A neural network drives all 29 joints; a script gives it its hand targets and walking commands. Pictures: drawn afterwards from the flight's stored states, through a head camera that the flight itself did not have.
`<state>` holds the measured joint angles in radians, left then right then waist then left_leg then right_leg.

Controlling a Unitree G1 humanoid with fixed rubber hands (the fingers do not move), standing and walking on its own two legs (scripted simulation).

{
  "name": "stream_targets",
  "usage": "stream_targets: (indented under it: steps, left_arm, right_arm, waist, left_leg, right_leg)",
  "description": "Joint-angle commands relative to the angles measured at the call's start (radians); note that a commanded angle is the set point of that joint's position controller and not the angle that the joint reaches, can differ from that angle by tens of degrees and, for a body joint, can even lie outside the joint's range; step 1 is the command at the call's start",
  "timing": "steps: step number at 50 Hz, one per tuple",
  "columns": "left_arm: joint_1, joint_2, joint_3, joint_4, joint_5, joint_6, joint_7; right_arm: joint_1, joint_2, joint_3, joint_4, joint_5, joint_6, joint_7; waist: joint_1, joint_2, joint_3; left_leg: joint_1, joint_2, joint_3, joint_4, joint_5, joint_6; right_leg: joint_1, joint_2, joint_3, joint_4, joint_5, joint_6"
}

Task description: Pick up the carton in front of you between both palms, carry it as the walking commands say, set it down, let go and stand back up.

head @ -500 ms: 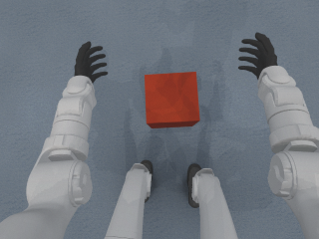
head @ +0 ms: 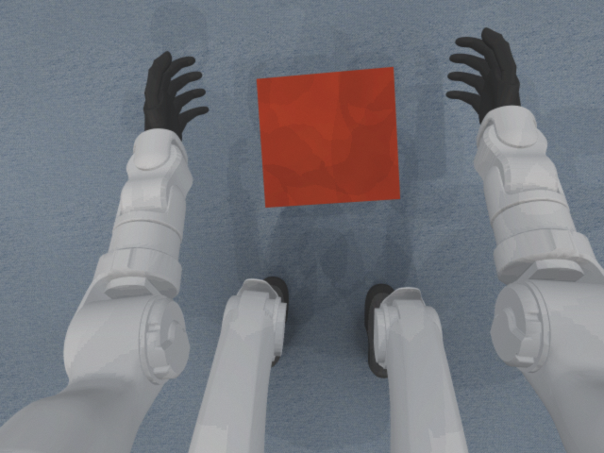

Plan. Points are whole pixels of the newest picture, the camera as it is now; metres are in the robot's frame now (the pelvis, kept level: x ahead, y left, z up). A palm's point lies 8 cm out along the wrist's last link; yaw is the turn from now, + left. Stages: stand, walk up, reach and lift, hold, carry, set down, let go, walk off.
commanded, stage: reach and lift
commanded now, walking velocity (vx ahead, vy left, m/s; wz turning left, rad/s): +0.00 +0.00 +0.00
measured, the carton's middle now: (327, 150) +0.49 +0.01 -0.42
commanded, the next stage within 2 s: none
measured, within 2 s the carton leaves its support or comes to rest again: leaves its support in 1.38 s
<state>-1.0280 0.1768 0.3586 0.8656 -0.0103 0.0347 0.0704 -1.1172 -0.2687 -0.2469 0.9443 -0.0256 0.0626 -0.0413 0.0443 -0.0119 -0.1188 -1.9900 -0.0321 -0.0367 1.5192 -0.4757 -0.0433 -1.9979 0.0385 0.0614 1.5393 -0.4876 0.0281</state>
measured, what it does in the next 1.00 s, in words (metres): lowers itself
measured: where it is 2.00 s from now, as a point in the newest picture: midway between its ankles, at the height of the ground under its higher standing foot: (324, 342)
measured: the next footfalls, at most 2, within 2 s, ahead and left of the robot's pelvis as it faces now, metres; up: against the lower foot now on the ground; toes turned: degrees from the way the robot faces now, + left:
none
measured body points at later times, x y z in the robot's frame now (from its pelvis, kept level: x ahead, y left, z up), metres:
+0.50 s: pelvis -0.05 +0.00 -0.16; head +0.32 +0.00 +0.08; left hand +0.48 +0.20 -0.35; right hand +0.51 -0.18 -0.35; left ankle +0.07 +0.13 -0.51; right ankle +0.06 -0.12 -0.51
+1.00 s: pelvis -0.05 +0.00 -0.17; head +0.33 -0.01 +0.07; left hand +0.49 +0.18 -0.36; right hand +0.52 -0.16 -0.36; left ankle +0.07 +0.13 -0.51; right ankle +0.06 -0.12 -0.51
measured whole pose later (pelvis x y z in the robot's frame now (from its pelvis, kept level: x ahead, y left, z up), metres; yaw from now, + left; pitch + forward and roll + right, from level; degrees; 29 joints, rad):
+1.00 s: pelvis -0.05 +0.00 -0.17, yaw +0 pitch +39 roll +1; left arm -1.40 0.29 0.11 1.12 -0.24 0.01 0.14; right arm -1.48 -0.37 0.02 1.17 0.23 0.03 -0.10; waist 0.04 0.01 0.34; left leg -2.28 -0.04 -0.03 2.16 -0.55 -0.06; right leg -2.29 0.04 0.05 2.18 -0.57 0.04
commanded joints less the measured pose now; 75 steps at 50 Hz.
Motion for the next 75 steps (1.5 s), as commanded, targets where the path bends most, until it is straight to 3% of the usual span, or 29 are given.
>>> stream_targets:
  steps: [1,8,12,16,21,28,34,37,44,50,53,56,59,63,67,71,75]
  left_arm:
    - [-0.169,0.142,-0.046,-0.12,-0.06,-0.017,0.021]
    - [-0.329,0.206,-0.121,-0.143,-0.151,0.027,0.054]
    - [-0.427,0.217,-0.139,-0.046,-0.167,0.045,0.065]
    - [-0.504,0.225,-0.148,0.07,-0.167,0.033,0.064]
    - [-0.576,0.244,-0.16,0.158,-0.171,0.0,0.059]
    - [-0.656,0.285,-0.203,0.124,-0.222,-0.036,0.069]
    - [-0.576,0.254,-0.234,0.142,-0.244,-0.037,0.074]
    - [-0.533,0.229,-0.224,0.182,-0.23,-0.036,0.07]
    - [-0.573,0.231,-0.208,0.157,-0.209,-0.044,0.071]
    - [-0.667,0.138,-0.277,0.151,-0.245,-0.04,0.069]
    - [-0.672,0.114,-0.242,0.179,-0.2,-0.036,0.076]
    - [-0.831,-0.218,-0.331,0.13,-0.196,-0.029,0.011]
    - [-0.988,-0.618,-0.373,0.097,-0.141,0.021,-0.11]
    - [-0.999,-0.806,-0.364,0.016,-0.111,0.075,-0.2]
    - [-0.996,-0.935,-0.428,-0.102,-0.173,0.097,-0.216]
    - [-0.986,-1.041,-0.503,-0.232,-0.216,0.139,-0.212]
    - [-0.948,-1.085,-0.562,-0.367,-0.203,0.188,-0.198]
  right_arm:
    - [-0.221,-0.135,0.056,-0.138,0.066,-0.019,-0.019]
    - [-0.378,-0.213,0.125,-0.153,0.158,0.017,-0.037]
    - [-0.468,-0.225,0.14,-0.046,0.182,0.033,-0.039]
    - [-0.528,-0.238,0.149,0.073,0.192,0.021,-0.037]
    - [-0.586,-0.26,0.165,0.156,0.203,-0.013,-0.035]
    - [-0.678,-0.285,0.215,0.086,0.244,-0.045,-0.052]
    - [-0.602,-0.242,0.257,0.093,0.274,-0.045,-0.057]
    - [-0.556,-0.221,0.24,0.138,0.258,-0.043,-0.053]
    - [-0.578,-0.213,0.213,0.132,0.232,-0.049,-0.058]
    - [-0.672,-0.111,0.291,0.122,0.271,-0.047,-0.059]
    - [-0.685,-0.091,0.267,0.141,0.234,-0.044,-0.063]
    - [-0.816,0.261,0.347,0.127,0.234,-0.037,-0.002]
    - [-0.926,0.678,0.363,0.115,0.183,0.002,0.116]
    - [-0.889,0.873,0.319,0.054,0.144,0.043,0.194]
    - [-0.898,0.98,0.382,-0.084,0.191,0.061,0.205]
    - [-0.949,1.077,0.48,-0.306,0.241,0.086,0.183]
    - [-0.896,1.165,0.526,-0.458,0.226,0.144,0.16]
  waist:
    - [0.015,-0.061,-1.096]
    - [0.015,-0.056,-1.111]
    - [0.016,-0.054,-0.945]
    - [0.017,-0.039,-0.812]
    - [0.013,-0.022,-0.73]
    - [0.009,-0.051,-0.798]
    - [0.019,-0.048,-0.873]
    - [0.013,-0.042,-0.782]
    - [0.007,-0.032,-0.736]
    - [0.012,-0.039,-0.724]
    - [0.011,-0.039,-0.7]
    - [0.011,-0.046,-0.695]
    - [0.003,-0.037,-0.639]
    - [0.006,-0.03,-0.644]
    - [0.0,-0.031,-0.888]
    - [-0.01,-0.054,-1.272]
    - [-0.011,-0.057,-1.494]
  left_leg:
    - [0.487,-0.037,0.089,0.072,0.569,-0.033]
    - [0.445,-0.024,0.118,0.226,0.352,-0.033]
    - [0.36,-0.009,0.117,0.278,0.177,-0.027]
    - [0.315,0.007,0.104,0.336,0.106,-0.021]
    - [0.297,0.017,0.087,0.41,0.129,-0.022]
    - [0.318,0.008,0.085,0.496,0.262,-0.012]
    - [0.368,-0.005,0.095,0.521,0.351,-0.012]
    - [0.314,-0.006,0.089,0.515,0.319,-0.014]
    - [0.27,-0.004,0.087,0.503,0.261,-0.015]
    - [0.287,-0.017,0.091,0.49,0.212,-0.013]
    - [0.298,-0.027,0.09,0.483,0.195,-0.017]
    - [0.291,-0.052,0.096,0.492,0.205,-0.01]
    - [0.255,-0.079,0.107,0.51,0.169,0.005]
    - [0.23,-0.094,0.13,0.531,0.21,0.012]
    - [0.336,-0.102,0.137,0.55,0.361,0.012]
    - [0.462,-0.115,0.143,0.544,0.504,0.006]
    - [0.518,-0.132,0.155,0.492,0.495,-0.001]
  right_leg:
    - [0.615,0.027,-0.065,0.077,0.587,0.023]
    - [0.53,0.018,-0.101,0.225,0.344,0.022]
    - [0.416,0.001,-0.103,0.27,0.158,0.018]
    - [0.314,-0.014,-0.093,0.321,0.072,0.013]
    - [0.258,-0.025,-0.08,0.397,0.087,0.012]
    - [0.331,-0.022,-0.072,0.488,0.227,0.015]
    - [0.397,-0.01,-0.081,0.52,0.323,0.018]
    - [0.334,-0.008,-0.079,0.512,0.288,0.016]
    - [0.288,-0.004,-0.074,0.491,0.229,0.01]
    - [0.303,0.003,-0.071,0.473,0.178,0.008]
    - [0.308,0.01,-0.075,0.467,0.162,0.008]
    - [0.305,0.035,-0.079,0.474,0.173,-0.001]
    - [0.254,0.067,-0.092,0.489,0.143,-0.011]
    - [0.224,0.088,-0.117,0.509,0.19,-0.019]
    - [0.313,0.09,-0.134,0.528,0.326,-0.017]
    - [0.53,0.099,-0.144,0.519,0.497,-0.01]
    - [0.637,0.123,-0.161,0.475,0.514,0.009]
